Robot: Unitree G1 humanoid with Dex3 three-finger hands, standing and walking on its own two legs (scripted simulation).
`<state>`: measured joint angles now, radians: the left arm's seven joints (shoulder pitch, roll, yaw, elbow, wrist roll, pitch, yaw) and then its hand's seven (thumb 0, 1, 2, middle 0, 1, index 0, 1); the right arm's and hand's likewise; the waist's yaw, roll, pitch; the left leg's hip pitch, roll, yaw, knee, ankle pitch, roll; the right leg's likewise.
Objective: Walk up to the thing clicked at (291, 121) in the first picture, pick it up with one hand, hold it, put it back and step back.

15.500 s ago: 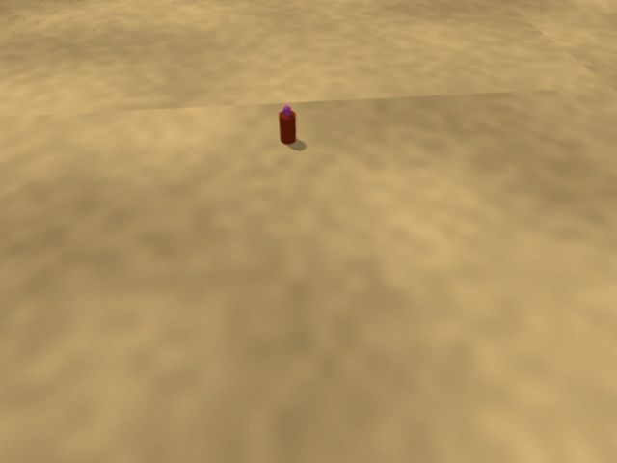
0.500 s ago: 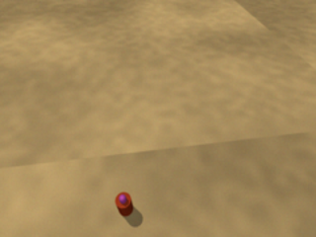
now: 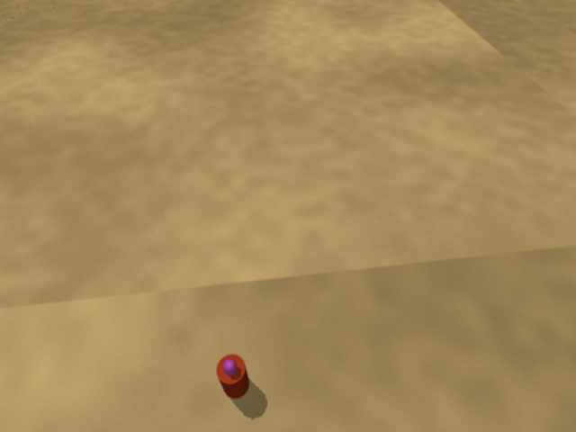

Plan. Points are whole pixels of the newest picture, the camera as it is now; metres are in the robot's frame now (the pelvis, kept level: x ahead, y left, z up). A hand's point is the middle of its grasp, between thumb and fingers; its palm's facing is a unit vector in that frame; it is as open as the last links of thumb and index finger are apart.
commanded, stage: stand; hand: left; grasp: from the side
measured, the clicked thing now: (232, 374) +0.41 +0.17 -0.68
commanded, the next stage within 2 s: go down in 0.94 s
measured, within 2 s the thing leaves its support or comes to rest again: neither
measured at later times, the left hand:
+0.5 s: hand out of the picture +0.09 +0.25 -0.16, palm faces -0.01 -0.94 -0.33, open 7.4 cm
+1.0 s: hand out of the picture +0.08 +0.25 -0.16, palm faces -0.01 -0.94 -0.34, open 7.4 cm
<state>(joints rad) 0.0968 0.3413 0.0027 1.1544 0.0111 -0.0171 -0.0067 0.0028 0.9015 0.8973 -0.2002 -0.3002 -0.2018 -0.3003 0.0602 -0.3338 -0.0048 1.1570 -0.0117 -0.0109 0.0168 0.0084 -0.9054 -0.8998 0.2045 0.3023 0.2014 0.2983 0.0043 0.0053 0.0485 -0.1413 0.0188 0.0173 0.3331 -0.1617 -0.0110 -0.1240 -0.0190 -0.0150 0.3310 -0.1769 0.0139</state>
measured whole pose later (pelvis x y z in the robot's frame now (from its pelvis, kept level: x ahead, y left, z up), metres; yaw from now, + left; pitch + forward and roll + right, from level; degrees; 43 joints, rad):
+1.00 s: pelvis +0.01 +0.00 +0.00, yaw +1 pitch -2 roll +0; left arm 0.10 0.34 0.00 1.15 0.01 -0.01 -0.01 0.00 0.90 0.90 -0.20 -0.30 -0.20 -0.30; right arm 0.10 -0.35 0.00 1.16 -0.01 -0.01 0.01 0.01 -0.91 -0.90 0.20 0.30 0.20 0.30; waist 0.00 0.01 0.04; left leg -0.12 0.02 0.00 0.31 -0.16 -0.01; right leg -0.09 -0.02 -0.03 0.31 -0.19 0.01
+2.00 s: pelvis +0.00 +0.00 -0.09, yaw +1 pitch +16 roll -2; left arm 0.30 0.35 0.25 0.40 0.01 0.26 -0.11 -0.01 -0.52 0.05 -0.08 -0.07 -0.07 -0.08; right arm 0.23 -0.23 -0.01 0.54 0.00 -0.16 -0.08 0.01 -0.90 -0.90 0.20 0.30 0.20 0.30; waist -0.04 0.01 -0.13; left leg -0.89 0.04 -0.04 1.12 -0.52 -0.01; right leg -0.83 -0.01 -0.05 1.07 -0.53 0.01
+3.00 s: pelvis -0.07 +0.00 -0.30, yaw -3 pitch +33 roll -4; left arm -0.42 0.68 0.65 0.94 -0.13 -0.35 -0.55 -0.02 -0.49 0.06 -0.06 -0.07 -0.05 -0.07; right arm 0.14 -0.32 0.04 0.67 -0.03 -0.17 -0.03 0.01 -0.90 -0.90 0.21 0.30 0.20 0.30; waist -0.06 -0.02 -0.16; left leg -1.85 0.04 -0.09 1.93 -0.66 -0.02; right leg -1.79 0.00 -0.06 1.89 -0.67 0.00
